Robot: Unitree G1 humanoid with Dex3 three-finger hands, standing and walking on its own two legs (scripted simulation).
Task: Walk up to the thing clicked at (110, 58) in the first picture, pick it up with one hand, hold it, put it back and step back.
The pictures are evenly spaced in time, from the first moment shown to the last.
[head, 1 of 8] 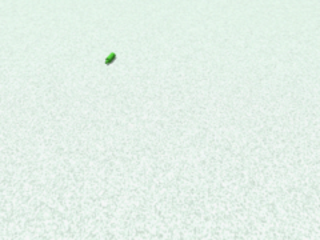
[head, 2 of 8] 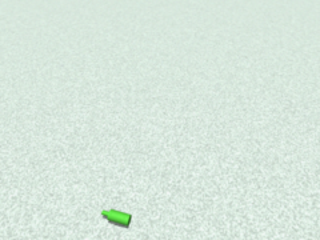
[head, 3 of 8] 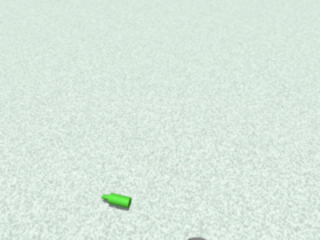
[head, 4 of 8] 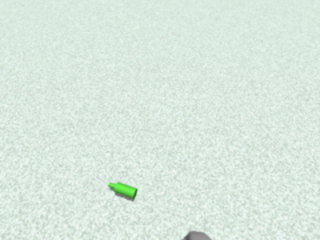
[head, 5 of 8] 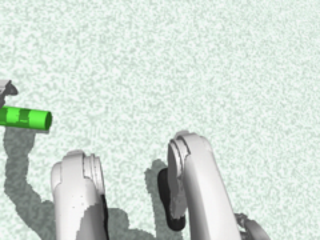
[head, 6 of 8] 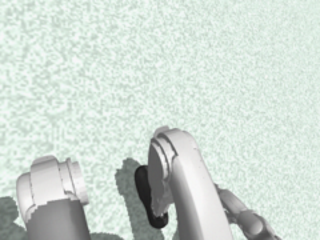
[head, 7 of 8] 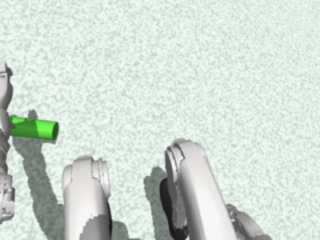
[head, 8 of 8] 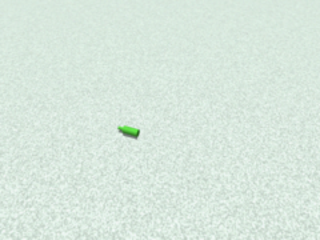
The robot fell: no
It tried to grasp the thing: yes
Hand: left
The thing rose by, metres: 0.00
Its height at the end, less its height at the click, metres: +0.00
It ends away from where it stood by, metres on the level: 0.00
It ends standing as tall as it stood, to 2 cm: yes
